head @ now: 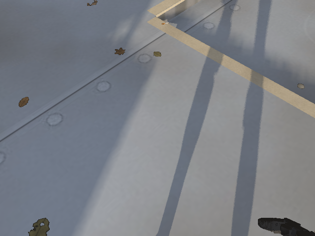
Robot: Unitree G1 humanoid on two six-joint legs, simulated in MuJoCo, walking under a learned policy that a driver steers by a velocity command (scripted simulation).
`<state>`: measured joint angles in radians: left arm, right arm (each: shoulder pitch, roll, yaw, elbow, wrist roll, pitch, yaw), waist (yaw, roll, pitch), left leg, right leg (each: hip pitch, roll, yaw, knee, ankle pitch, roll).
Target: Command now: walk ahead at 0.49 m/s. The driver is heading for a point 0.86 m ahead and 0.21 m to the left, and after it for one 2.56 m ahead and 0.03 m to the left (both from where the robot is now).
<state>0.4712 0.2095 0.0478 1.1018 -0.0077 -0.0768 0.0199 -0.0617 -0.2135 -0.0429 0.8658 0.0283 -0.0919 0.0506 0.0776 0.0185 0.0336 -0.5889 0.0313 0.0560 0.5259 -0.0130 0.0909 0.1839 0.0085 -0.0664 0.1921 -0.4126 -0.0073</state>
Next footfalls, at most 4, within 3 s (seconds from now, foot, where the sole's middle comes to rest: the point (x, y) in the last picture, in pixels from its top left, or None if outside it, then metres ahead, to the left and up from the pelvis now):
0.02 left None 0.22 0.11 -0.76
0.58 right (210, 219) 0.53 -0.13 -0.76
1.14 left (146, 162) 0.77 0.16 -0.76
1.68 right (168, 102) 1.16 0.07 -0.76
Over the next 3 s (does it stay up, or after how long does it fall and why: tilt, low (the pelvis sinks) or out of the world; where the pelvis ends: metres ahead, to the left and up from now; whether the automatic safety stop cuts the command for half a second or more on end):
stays up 1.64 0.07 0.02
